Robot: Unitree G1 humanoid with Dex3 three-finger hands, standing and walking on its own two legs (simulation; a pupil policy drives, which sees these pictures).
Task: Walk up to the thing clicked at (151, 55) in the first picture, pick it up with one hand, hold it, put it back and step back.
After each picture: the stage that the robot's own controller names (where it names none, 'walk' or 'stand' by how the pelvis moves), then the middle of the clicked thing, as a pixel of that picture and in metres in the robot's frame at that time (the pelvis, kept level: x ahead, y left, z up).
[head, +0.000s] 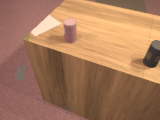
stand; (154, 54) +0.55 -0.31 -0.02
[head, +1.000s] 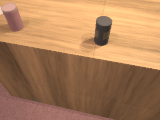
sink last; (102, 31) +0.60 -0.04 +0.01
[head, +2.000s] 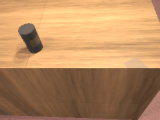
rise first; (31, 38) +0.54 +0.27 +0.02
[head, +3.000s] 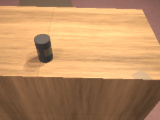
stand; (44, 48) +0.54 +0.20 +0.01
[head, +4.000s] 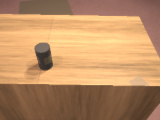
stand; (44, 56) +0.53 +0.20 -0.02
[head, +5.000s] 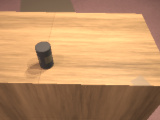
stand; (44, 55) +0.53 +0.19 -0.03
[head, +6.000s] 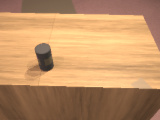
stand; (44, 57) +0.52 +0.19 -0.03
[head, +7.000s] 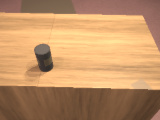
stand; (44, 58) +0.52 +0.19 -0.03
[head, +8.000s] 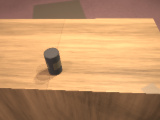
rise first; (53, 62) +0.50 +0.19 -0.02
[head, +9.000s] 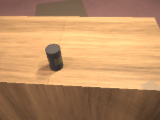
go down; (54, 57) +0.53 +0.19 -0.02
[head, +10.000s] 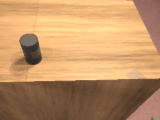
go down; (31, 49) +0.52 +0.18 -0.01
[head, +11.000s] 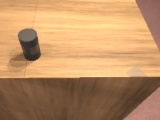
go down; (30, 45) +0.52 +0.18 +0.01
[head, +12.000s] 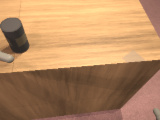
close in; (16, 36) +0.52 +0.20 +0.04
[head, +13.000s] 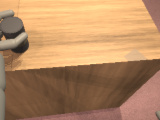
close; (16, 36) +0.51 +0.19 +0.05
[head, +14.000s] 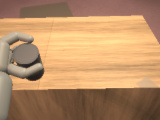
lift; (30, 63) +0.36 +0.17 +0.16
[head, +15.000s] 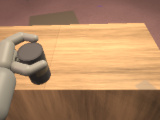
lift; (35, 64) +0.33 +0.16 +0.18
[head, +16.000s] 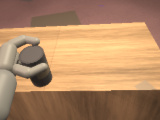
hold; (37, 67) +0.33 +0.15 +0.17
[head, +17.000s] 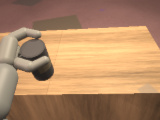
crouch; (38, 61) +0.33 +0.14 +0.20
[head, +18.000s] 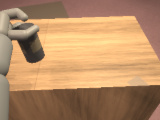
crouch; (30, 43) +0.44 +0.17 +0.16
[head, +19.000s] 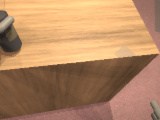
lower; (4, 32) +0.52 +0.19 +0.04
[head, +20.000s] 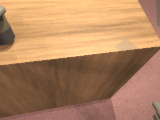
lower; out of the picture +0.53 +0.20 +0.07
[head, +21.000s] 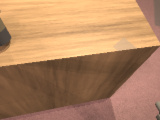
lower; out of the picture +0.53 +0.21 +0.07
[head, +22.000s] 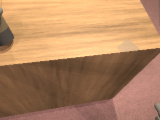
lower; out of the picture +0.53 +0.21 +0.07
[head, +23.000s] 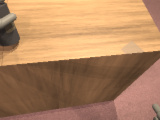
draw back; (2, 24) +0.52 +0.20 +0.07
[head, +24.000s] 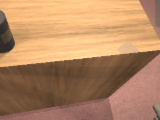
rise; out of the picture +0.49 +0.19 +0.06
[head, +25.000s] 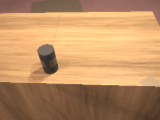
sink last; (48, 59) +0.49 +0.19 +0.02
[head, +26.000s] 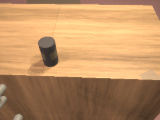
stand; (49, 52) +0.50 +0.18 +0.02
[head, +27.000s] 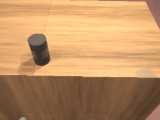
stand; (39, 50) +0.49 +0.19 +0.04
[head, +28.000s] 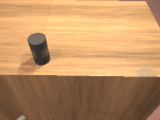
stand; (39, 49) +0.49 +0.19 +0.04
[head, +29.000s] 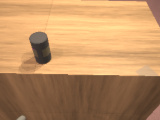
stand; (41, 48) +0.50 +0.19 +0.04
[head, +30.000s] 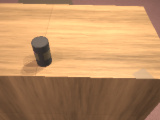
stand; (42, 52) +0.50 +0.19 +0.02
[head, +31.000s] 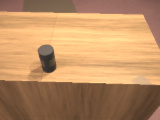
walk; (47, 59) +0.51 +0.18 -0.02
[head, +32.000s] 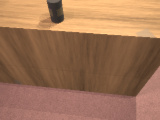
walk; (55, 9) +0.70 +0.17 +0.00
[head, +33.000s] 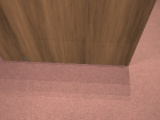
walk; out of the picture +1.05 +0.12 +0.01
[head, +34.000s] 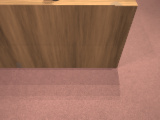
stand; out of the picture +1.09 +0.23 -0.02
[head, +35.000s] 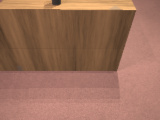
stand; out of the picture +1.10 +0.21 -0.02
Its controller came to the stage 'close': yes
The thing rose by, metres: 0.21
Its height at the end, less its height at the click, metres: +0.00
